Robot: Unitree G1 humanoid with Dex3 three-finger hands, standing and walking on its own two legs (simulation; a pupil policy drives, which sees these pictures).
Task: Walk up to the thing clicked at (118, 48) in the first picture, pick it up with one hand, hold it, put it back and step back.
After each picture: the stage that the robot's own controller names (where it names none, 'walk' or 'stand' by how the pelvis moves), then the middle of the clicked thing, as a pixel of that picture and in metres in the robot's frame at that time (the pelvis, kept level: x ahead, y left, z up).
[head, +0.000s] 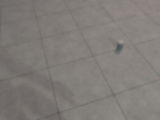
stand; (120, 45) +1.32 -0.37 -0.72
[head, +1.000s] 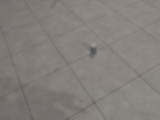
walk; (93, 48) +1.25 +0.03 -0.70
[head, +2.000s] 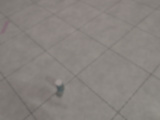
walk; (59, 85) +0.75 +0.32 -0.71
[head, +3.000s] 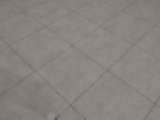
walk; (52, 119) +0.47 +0.25 -0.70
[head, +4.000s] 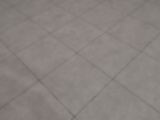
stand; out of the picture +0.39 +0.26 -0.72
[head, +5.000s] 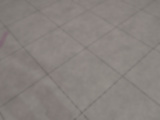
stand; out of the picture +0.39 +0.22 -0.71
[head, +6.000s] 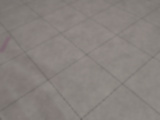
stand; out of the picture +0.38 +0.21 -0.73
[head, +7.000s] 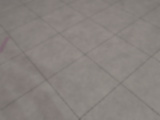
stand; out of the picture +0.38 +0.23 -0.73
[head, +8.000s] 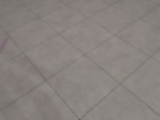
stand; out of the picture +0.38 +0.23 -0.73
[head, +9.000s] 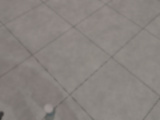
go down; (50, 109) +0.40 +0.24 -0.66
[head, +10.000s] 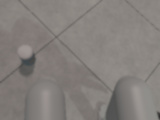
go down; (27, 55) +0.47 +0.25 -0.30
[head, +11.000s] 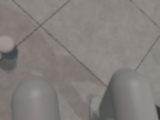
close in; (7, 48) +0.47 +0.26 -0.27
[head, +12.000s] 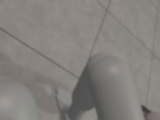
close; out of the picture +0.45 +0.30 -0.23
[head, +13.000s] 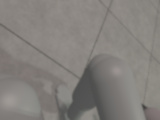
lift; out of the picture +0.44 +0.29 -0.23
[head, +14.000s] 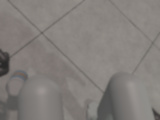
lift; (18, 82) +0.34 +0.23 -0.26
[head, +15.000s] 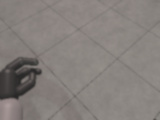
close; out of the picture +0.24 +0.12 -0.64
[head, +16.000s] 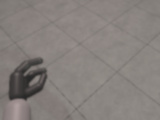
close; out of the picture +0.21 +0.08 -0.70
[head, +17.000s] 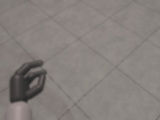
stand; out of the picture +0.23 +0.02 -0.70
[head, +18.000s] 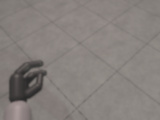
stand; out of the picture +0.22 -0.02 -0.70
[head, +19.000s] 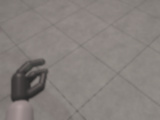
stand; out of the picture +0.22 -0.06 -0.70
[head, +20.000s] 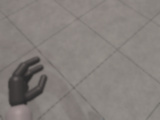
stand; out of the picture +0.25 -0.09 -0.63
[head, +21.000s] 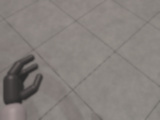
stand; out of the picture +0.25 -0.12 -0.64
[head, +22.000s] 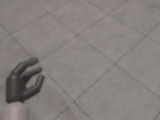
stand; out of the picture +0.24 -0.14 -0.68
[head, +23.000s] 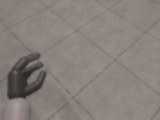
stand; out of the picture +0.25 -0.17 -0.66
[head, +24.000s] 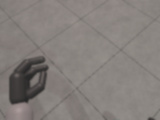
stand; out of the picture +0.25 -0.17 -0.62
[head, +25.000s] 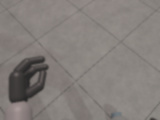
stand; out of the picture +0.27 -0.18 -0.60
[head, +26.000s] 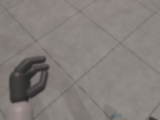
stand; out of the picture +0.26 -0.19 -0.60
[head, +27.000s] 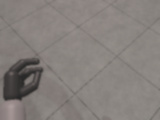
stand; out of the picture +0.25 -0.19 -0.65
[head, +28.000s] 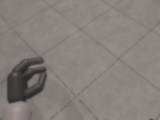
stand; out of the picture +0.25 -0.18 -0.65
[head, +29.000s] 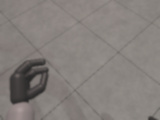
close; out of the picture +0.26 -0.17 -0.63
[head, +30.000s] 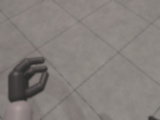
close; out of the picture +0.25 -0.17 -0.62
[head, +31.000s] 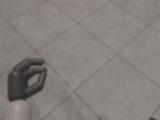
close; out of the picture +0.25 -0.16 -0.63
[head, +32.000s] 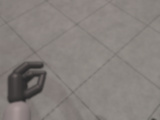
close; out of the picture +0.25 -0.15 -0.64
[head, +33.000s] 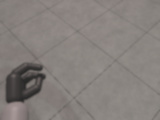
close; out of the picture +0.25 -0.15 -0.66
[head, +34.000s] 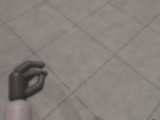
close; out of the picture +0.25 -0.14 -0.64
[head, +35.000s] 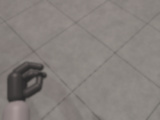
close; out of the picture +0.25 -0.13 -0.64
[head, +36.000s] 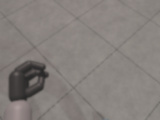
close; out of the picture +0.25 -0.13 -0.63
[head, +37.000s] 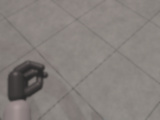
close; out of the picture +0.25 -0.12 -0.63
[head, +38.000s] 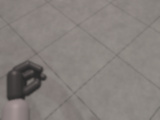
close; out of the picture +0.25 -0.11 -0.65
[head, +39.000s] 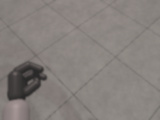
close; out of the picture +0.25 -0.10 -0.66
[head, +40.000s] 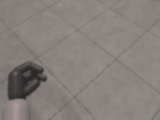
close; out of the picture +0.24 -0.09 -0.67
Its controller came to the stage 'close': yes
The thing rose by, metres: 0.01
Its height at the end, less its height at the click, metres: -0.02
